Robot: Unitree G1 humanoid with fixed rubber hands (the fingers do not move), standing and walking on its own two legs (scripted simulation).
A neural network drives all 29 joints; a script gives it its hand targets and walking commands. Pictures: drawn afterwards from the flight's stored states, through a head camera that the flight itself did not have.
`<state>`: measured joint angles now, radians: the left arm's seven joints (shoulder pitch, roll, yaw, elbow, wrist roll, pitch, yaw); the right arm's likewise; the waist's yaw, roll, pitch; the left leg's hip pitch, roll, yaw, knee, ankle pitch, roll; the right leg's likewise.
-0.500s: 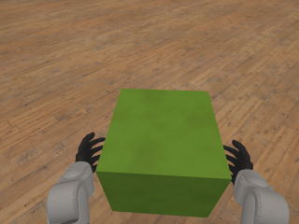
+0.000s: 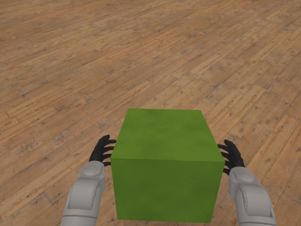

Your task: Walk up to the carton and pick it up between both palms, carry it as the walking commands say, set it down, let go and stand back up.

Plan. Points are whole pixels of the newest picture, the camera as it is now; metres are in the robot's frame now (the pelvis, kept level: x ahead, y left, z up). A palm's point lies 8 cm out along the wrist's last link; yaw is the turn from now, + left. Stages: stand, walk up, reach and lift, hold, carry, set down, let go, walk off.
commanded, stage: hold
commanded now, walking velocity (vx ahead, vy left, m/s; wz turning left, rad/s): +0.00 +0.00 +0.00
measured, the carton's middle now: (163, 158) +0.35 -0.01 -0.08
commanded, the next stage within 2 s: set down in 0.42 s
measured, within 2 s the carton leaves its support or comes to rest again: neither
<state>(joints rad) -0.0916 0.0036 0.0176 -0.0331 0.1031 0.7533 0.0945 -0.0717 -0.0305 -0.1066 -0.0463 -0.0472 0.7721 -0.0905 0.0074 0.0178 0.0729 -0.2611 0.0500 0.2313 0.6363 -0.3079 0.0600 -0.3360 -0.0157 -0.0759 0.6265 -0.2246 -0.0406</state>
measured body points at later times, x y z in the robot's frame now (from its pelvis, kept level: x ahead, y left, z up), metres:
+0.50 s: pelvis -0.02 -0.01 +0.00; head -0.02 -0.02 +0.45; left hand +0.26 +0.16 +0.02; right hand +0.26 -0.20 +0.01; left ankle +0.03 +0.08 -0.72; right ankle +0.07 -0.10 -0.72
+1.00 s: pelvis +0.00 +0.00 +0.00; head +0.01 -0.01 +0.45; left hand +0.32 +0.18 -0.01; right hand +0.34 -0.17 -0.01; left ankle +0.03 +0.08 -0.72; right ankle +0.07 -0.09 -0.72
